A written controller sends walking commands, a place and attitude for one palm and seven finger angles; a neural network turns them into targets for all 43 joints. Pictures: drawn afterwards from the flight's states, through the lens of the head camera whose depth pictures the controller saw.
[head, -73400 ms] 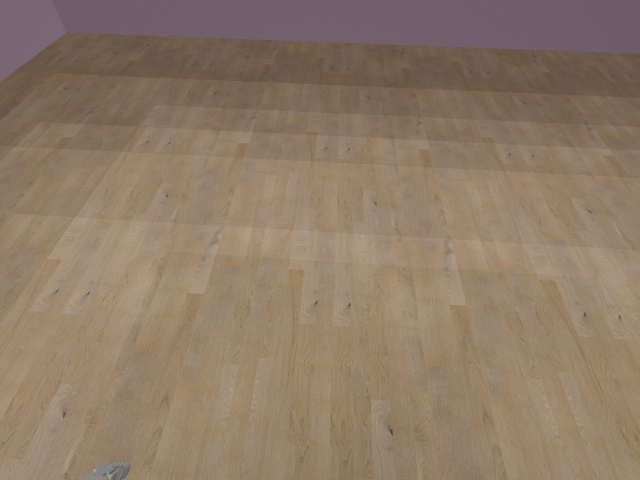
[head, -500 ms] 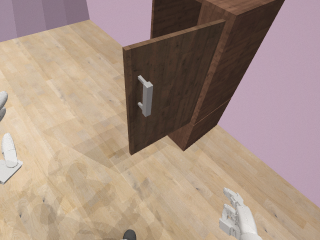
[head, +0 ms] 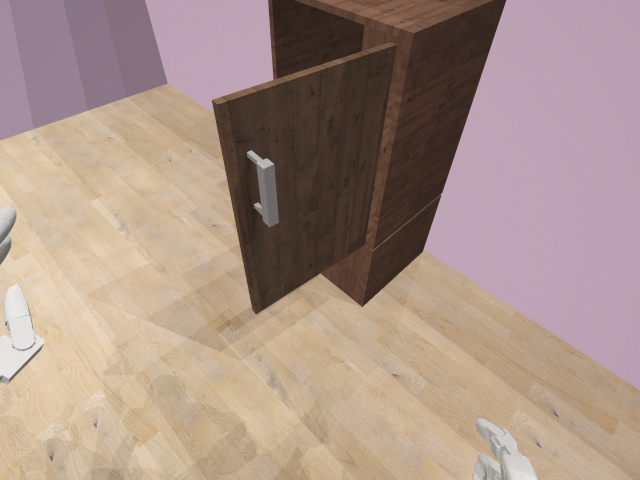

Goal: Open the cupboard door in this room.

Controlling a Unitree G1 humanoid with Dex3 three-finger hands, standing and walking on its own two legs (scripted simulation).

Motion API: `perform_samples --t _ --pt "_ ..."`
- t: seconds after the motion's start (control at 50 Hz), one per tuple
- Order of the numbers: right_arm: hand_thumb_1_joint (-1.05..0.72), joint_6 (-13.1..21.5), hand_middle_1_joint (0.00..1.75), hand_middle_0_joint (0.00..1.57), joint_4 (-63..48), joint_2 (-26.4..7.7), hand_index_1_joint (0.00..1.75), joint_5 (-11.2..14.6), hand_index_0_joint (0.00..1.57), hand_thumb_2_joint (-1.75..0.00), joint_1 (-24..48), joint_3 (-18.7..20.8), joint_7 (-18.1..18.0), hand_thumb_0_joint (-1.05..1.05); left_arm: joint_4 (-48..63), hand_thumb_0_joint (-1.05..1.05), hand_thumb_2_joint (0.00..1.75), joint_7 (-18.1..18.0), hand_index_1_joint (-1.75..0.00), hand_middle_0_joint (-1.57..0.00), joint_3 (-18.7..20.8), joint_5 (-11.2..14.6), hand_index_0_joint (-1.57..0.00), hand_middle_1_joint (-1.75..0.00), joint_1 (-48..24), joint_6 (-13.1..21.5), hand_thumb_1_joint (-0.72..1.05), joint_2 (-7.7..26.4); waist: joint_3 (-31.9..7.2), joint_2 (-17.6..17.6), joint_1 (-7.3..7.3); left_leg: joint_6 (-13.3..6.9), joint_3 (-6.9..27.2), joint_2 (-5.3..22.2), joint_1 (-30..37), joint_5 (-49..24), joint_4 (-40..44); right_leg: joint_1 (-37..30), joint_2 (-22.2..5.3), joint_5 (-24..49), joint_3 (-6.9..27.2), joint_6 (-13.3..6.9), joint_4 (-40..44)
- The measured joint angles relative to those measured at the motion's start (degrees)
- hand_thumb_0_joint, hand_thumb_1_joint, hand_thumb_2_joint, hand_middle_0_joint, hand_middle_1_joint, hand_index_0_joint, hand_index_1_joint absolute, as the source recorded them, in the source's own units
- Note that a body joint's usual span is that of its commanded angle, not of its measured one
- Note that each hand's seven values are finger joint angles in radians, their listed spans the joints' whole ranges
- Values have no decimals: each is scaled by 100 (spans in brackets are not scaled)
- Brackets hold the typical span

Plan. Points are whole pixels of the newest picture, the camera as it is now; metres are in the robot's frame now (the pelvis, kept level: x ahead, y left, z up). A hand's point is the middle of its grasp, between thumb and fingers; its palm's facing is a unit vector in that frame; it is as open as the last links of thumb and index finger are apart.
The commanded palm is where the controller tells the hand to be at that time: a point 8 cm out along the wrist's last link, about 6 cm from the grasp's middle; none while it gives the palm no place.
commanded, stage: stop stepping back and stand still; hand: left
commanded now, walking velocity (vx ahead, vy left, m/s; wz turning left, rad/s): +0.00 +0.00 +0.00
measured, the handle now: (262, 189) +0.60 +0.12 +0.01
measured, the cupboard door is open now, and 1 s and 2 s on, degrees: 84 84 84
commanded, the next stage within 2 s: let the arm hang, fingers relaxed in 0.10 s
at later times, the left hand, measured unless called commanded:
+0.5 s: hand out of the picture +0.02 +0.18 -0.17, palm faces +0.00 -0.99 -0.17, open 7.2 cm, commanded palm none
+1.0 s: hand out of the picture -0.08 +0.18 -0.16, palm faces +0.06 -0.98 -0.21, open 7.3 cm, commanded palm none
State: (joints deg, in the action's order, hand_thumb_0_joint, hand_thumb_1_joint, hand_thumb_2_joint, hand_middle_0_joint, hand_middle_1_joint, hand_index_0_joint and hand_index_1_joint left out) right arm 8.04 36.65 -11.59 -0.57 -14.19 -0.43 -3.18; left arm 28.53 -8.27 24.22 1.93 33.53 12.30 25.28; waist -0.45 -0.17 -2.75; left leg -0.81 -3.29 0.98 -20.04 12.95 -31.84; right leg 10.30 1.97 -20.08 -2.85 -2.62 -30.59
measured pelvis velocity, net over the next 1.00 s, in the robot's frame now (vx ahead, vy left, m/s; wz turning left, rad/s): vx -0.04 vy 0.01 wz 0.02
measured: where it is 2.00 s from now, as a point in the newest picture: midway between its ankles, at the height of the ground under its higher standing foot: outside the picture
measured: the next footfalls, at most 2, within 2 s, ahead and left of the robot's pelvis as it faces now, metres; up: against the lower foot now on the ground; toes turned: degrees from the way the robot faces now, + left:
none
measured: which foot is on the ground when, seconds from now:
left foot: down 0.00-1.00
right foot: down 0.00-1.00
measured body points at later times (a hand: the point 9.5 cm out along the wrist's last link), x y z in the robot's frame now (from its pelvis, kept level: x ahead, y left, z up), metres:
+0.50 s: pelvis -0.03 +0.01 +0.00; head -0.02 +0.02 +0.45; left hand +0.02 +0.23 -0.15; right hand +0.05 -0.25 -0.13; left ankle +0.03 +0.11 -0.73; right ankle -0.04 -0.09 -0.73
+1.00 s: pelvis -0.04 +0.01 +0.01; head -0.03 +0.00 +0.46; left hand -0.08 +0.23 -0.15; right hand -0.05 -0.19 -0.16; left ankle +0.03 +0.11 -0.73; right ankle -0.04 -0.09 -0.73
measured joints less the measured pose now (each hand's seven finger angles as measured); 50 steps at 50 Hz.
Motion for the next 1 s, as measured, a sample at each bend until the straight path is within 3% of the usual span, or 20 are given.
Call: perform_samples --t 0.08,0.2,0.22,0.28,0.34,0.46,0.5,0.64,0.8,1.0 --pt "-90 -100 30 20 87 0 30 27 20 -90 -19 -9 32 1 -31 1 90 5 -30 -21 -14 20 -22 -30 220 95 89 -110 -93 118 257 66 225 -50 -30 272 -453 -51 108 169 144 -35 276" --pt "-90 -110 30 21 226 -34 30 36 20 -90 106 -37 -93 1 -634 1 90 1 -30 -21 -164 -15 -22 -30 -364 -112 89 -332 55 81 386 -45 220 -144 459 -39 330 -168 18 202 163 72 326" --pt "-90 30 30 21 339 -67 30 49 20 -90 179 1 5 1 -963 1 90 56 -30 -21 -306 -70 -22 -30 -540 -43 89 -334 37 111 386 -50 230 -157 397 -92 345 -63 -1 241 131 105 245" --pt "-90 -165 30 21 743 -316 30 12 20 -90 517 60 273 1 -2816 0 90 456 -30 -20 -1085 -258 -21 -30 -1424 -572 90 -350 -62 234 371 -114 291 -305 100 -190 232 288 -130 139 100 148 -105" --pt "-90 -499 30 21 1100 -453 30 -56 20 -90 831 50 353 1 -4949 0 90 712 -30 -20 -1767 -352 -20 -30 -2015 -1148 91 -638 -26 343 281 -129 321 -334 -41 -204 98 411 -154 93 72 111 -233" --pt "-90 -854 30 20 1673 -286 30 -117 20 -90 699 -6 358 1 -7712 1 90 845 -30 -20 -2534 -323 -20 -30 -2022 -1538 91 -1386 211 13 104 -60 397 -269 144 -329 267 179 -80 259 9 70 23" --pt "-91 -913 30 20 1909 -199 30 -121 20 -90 524 -27 318 1 -8231 1 90 723 -30 -20 -2468 -283 -21 -30 -1925 -1530 95 -1529 296 -93 143 -48 443 -237 195 -404 385 88 -40 371 -31 64 214" --pt "-91 -1055 30 20 2632 49 30 -101 19 -90 -47 -14 219 1 -9234 0 90 767 -30 -20 -2400 -247 -21 -30 -1480 -1419 98 -1394 488 -36 333 -31 563 -216 292 -610 678 -104 4 629 -138 42 660" --pt "-91 -1048 30 20 2881 284 30 -82 19 -90 -297 25 182 1 -9644 1 90 708 -30 -20 -2384 -235 -20 -30 -1179 -1397 93 -1434 474 178 303 -63 512 -254 361 -659 764 -105 -44 624 -93 67 622" --pt "-91 -974 30 20 2886 463 30 -102 20 -90 -226 37 184 1 -9472 0 90 664 -30 -20 -2381 -243 -20 -30 -1474 -1302 91 -1708 252 218 257 -60 456 -287 404 -644 772 -54 -88 523 -43 66 448"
